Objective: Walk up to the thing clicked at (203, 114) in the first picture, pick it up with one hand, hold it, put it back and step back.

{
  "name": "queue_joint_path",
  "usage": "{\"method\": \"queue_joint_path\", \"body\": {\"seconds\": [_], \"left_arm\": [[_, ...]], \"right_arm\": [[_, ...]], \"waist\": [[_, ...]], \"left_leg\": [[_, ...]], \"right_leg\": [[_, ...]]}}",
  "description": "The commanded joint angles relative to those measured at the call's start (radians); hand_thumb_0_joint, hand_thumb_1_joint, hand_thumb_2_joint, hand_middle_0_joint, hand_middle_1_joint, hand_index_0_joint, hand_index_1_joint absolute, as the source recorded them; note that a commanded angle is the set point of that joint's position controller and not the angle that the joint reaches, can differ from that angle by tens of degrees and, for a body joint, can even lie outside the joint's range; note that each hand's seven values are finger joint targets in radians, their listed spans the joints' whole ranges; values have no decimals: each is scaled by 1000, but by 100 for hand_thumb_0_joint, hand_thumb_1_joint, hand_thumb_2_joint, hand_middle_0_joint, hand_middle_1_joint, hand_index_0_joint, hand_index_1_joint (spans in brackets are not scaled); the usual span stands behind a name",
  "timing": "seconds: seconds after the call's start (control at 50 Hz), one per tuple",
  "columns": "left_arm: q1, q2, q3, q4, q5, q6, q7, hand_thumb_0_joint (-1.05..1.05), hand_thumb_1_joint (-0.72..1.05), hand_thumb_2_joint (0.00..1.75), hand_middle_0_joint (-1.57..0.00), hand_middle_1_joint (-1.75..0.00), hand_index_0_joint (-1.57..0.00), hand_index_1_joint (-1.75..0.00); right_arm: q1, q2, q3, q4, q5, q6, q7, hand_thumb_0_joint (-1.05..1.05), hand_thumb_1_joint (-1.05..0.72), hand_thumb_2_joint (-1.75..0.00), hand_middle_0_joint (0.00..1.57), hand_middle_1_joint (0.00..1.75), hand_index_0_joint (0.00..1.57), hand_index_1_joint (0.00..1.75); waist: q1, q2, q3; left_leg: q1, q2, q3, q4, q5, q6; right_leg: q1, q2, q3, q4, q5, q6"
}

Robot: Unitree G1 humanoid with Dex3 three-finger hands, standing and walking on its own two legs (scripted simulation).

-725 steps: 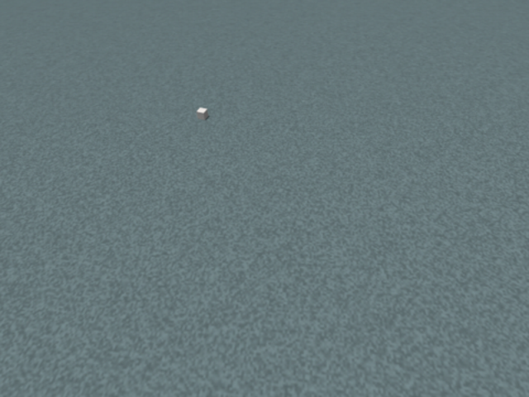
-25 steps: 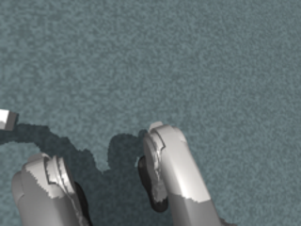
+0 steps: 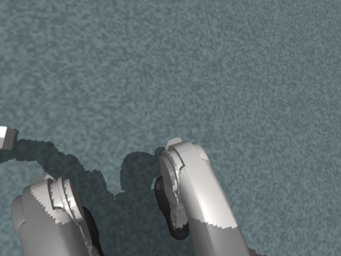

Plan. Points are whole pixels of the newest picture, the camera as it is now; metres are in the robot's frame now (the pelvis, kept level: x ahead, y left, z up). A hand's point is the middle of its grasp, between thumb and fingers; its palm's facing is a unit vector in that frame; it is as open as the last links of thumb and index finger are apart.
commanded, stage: rise first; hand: left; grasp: from above
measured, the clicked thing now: out of the picture +0.44 +0.34 -0.30
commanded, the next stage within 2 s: none
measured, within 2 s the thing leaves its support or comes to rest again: neither
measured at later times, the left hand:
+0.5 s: hand out of the picture +0.42 +0.36 -0.18, palm faces -0.01 -0.43 -0.90, open 13.8 cm
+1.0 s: hand out of the picture +0.41 +0.36 -0.18, palm faces -0.04 -0.42 -0.91, open 13.9 cm
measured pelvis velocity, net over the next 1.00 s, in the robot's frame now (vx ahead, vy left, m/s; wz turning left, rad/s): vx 0.00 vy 0.00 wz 0.00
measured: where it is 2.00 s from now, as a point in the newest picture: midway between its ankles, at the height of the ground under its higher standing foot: (135, 234)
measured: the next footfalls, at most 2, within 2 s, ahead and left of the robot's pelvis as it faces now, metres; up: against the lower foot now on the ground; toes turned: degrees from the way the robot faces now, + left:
none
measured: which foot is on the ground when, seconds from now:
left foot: down 0.00-1.00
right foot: down 0.00-1.00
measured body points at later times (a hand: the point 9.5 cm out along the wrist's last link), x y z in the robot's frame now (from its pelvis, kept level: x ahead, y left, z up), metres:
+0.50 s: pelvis +0.00 +0.00 +0.00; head +0.26 +0.08 +0.36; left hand +0.42 +0.38 -0.13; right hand +0.00 -0.26 -0.08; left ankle +0.08 +0.14 -0.29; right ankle +0.12 -0.12 -0.29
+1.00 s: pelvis +0.00 +0.00 +0.00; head +0.25 +0.08 +0.36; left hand +0.41 +0.38 -0.13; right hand +0.00 -0.26 -0.07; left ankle +0.08 +0.14 -0.29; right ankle +0.12 -0.12 -0.29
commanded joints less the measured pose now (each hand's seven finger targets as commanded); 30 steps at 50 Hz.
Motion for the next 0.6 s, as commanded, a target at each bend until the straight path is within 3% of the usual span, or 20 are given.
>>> {"method": "queue_joint_path", "body": {"seconds": [0.0, 0.02, 0.12, 0.22, 0.26, 0.36, 0.38, 0.44, 0.54, 0.56, 0.58], "left_arm": [[-238, 244, -38, -114, 35, -8, 40, 0, -50, 98, -17, -91, -14, -95], [-238, 254, -31, -113, 30, -10, 45, 0, -49, 97, -18, -89, -15, -93], [-258, 228, -42, -106, 25, -19, 57, 0, -51, 99, -17, -89, -13, -93], [-256, 251, -25, -93, 10, -26, 66, 0, -52, 100, -17, -90, -13, -94], [-249, 262, -16, -87, 22, -28, 72, 0, -50, 98, -19, -87, -15, -91], [-274, 278, -17, -95, 31, -21, 78, 0, -50, 97, -18, -89, -15, -93], [-280, 260, -30, -95, 24, -17, 76, 0, -50, 97, -17, -90, -14, -94], [-265, 286, -28, -100, 26, -13, 66, 0, -49, 97, -18, -89, -14, -93], [-232, 264, -12, -108, 20, -5, 65, 0, -49, 96, -20, -86, -16, -91], [-259, 252, -36, -125, 15, -3, 61, 0, -48, 96, -20, -87, -16, -91], [-232, 230, -34, -100, 10, -2, 58, 0, -50, 98, -18, -88, -14, -92]], "right_arm": [[254, -273, -62, 34, 8, -6, -2, 0, -90, -90, 20, 30, 20, 30], [246, -285, -71, 47, 11, -8, -6, 0, -91, -90, 20, 30, 20, 30], [246, -281, -61, 35, 8, -14, -2, 0, -90, -90, 20, 30, 20, 30], [240, -289, -56, 40, -3, -24, -3, 0, -91, -90, 20, 30, 20, 30], [241, -282, -52, 43, 3, -24, -1, 0, -90, -90, 20, 30, 20, 30], [252, -292, -50, 40, -2, -21, 3, 0, -91, -90, 20, 30, 20, 30], [253, -286, -45, 30, -8, -21, 5, 0, -91, -90, 20, 30, 20, 30], [233, -288, -47, 44, -3, -26, 4, 0, -90, -90, 20, 30, 20, 30], [249, -288, -54, 32, 9, -20, 7, 0, -91, -90, 20, 30, 20, 30], [237, -280, -54, 36, 2, -20, 7, 0, -91, -90, 20, 30, 20, 30], [248, -284, -56, 28, 5, -19, 6, 0, -91, -90, 20, 30, 20, 30]], "waist": [[-31, 352, -666], [-20, 367, -653], [-47, 364, -636], [-46, 355, -648], [-34, 367, -660], [-40, 397, -673], [-54, 379, -665], [-44, 365, -636], [-26, 383, -683], [-37, 375, -656], [-41, 356, -657]], "left_leg": [[475, 3, 120, -244, 126, 40], [467, 4, 119, -255, 98, 39], [504, 9, 100, -254, 97, 34], [484, 5, 117, -239, 103, 37], [492, 6, 114, -239, 118, 35], [503, 8, 119, -240, 152, 33], [499, 6, 122, -232, 157, 34], [474, 3, 116, -242, 105, 39], [510, 9, 108, -253, 135, 33], [484, 5, 115, -247, 122, 37], [489, 7, 115, -245, 132, 36]], "right_leg": [[331, 26, -90, -250, 179, -54], [324, 24, -92, -251, 151, -56], [292, 19, -104, -240, 165, -57], [336, 23, -91, -257, 167, -51], [336, 19, -95, -250, 181, -52], [360, 21, -95, -248, 217, -53], [366, 22, -92, -248, 226, -50], [342, 18, -96, -256, 169, -48], [347, 22, -100, -248, 199, -53], [347, 21, -95, -251, 190, -50], [349, 26, -94, -256, 200, -50]]}}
